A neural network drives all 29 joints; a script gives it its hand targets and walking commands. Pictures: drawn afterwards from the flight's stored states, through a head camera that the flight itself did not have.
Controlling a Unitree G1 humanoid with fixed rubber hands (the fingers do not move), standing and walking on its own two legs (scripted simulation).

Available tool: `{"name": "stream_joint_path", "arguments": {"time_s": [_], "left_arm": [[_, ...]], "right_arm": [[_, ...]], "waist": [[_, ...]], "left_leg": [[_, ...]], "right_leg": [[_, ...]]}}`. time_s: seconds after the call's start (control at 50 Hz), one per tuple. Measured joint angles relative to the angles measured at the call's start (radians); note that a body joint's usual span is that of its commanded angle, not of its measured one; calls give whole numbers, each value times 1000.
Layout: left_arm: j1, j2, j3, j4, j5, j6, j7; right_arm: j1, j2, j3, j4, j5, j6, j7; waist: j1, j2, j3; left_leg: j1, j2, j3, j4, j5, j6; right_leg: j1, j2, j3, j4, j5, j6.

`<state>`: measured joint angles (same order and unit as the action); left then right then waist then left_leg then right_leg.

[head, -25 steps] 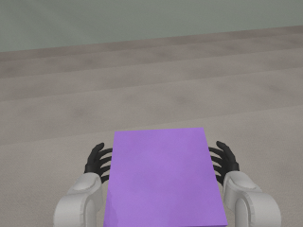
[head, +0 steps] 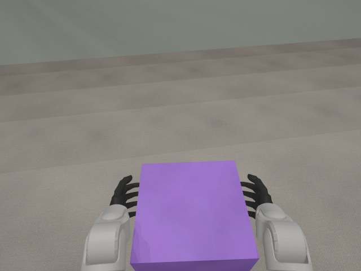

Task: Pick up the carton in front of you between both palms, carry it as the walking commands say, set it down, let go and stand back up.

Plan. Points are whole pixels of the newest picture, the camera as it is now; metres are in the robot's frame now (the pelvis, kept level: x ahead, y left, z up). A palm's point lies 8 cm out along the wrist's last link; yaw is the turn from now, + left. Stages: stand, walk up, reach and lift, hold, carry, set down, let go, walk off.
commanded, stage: carry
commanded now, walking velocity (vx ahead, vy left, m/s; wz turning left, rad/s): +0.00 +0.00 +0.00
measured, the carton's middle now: (190, 228) +0.26 +0.00 -0.03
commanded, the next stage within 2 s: hold in 0.58 s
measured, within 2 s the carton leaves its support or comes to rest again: neither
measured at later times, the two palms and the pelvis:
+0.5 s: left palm (117, 214) +0.26 +0.16 +0.04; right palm (256, 213) +0.26 -0.14 +0.04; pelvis -0.03 +0.01 +0.00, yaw +0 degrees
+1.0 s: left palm (101, 239) +0.20 +0.17 +0.05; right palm (252, 223) +0.23 -0.12 +0.05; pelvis -0.06 +0.00 +0.01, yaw +5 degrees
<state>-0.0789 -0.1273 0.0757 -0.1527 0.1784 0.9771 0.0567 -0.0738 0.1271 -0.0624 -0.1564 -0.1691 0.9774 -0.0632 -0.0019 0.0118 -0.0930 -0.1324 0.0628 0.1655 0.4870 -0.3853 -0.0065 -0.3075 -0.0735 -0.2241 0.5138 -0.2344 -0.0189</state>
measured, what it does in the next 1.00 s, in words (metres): shifts its weight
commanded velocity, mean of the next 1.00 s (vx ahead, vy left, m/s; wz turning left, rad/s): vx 0.00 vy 0.00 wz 0.00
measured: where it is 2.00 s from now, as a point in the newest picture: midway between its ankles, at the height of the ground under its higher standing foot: outside the picture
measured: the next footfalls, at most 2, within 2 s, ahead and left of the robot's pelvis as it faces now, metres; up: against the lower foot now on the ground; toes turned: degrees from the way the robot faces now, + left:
none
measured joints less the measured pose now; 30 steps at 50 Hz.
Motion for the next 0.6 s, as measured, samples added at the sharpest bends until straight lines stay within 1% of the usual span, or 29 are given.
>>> {"name": "stream_joint_path", "arguments": {"time_s": [0.22, 0.28, 0.32, 0.38, 0.46, 0.58, 0.6], "left_arm": [[-93, -8, 63, 282, 54, -220, -19], [-113, -11, 82, 324, 61, -270, -20], [-121, -12, 89, 330, 60, -289, -20], [-122, -13, 89, 308, 50, -294, -18], [-113, -11, 79, 265, 40, -269, -16], [-107, -10, 75, 271, 46, -242, -18], [-107, -11, 75, 277, 47, -249, -20]], "right_arm": [[-91, 7, -67, 279, -61, -219, 28], [-113, 10, -84, 323, -68, -269, 29], [-121, 12, -89, 330, -67, -289, 29], [-123, 12, -88, 309, -57, -294, 25], [-114, 11, -79, 266, -46, -268, 23], [-108, 10, -76, 271, -53, -241, 27], [-106, 10, -75, 269, -53, -243, 26]], "waist": [[2, -5, 25], [1, -6, 35], [1, -6, 41], [0, -6, 46], [1, -5, 41], [1, -4, 26], [0, 0, 46]], "left_leg": [[-24, -13, 4, 0, 28, 13], [-31, -16, 5, 3, 32, 16], [-36, -17, 6, 5, 34, 17], [-45, -18, 6, 11, 34, 19], [-52, -18, 5, 19, 31, 21], [-53, -20, 5, 27, 25, 24], [-31, -20, 3, 17, 30, 26]], "right_leg": [[-16, -11, 5, -18, 41, 1], [-22, -14, 7, -20, 48, 1], [-26, -15, 7, -20, 51, 1], [-32, -16, 7, -19, 54, 2], [-38, -18, 7, -14, 54, 3], [-38, -20, 8, -8, 50, 6], [-13, -13, 17, -24, 74, 4]]}}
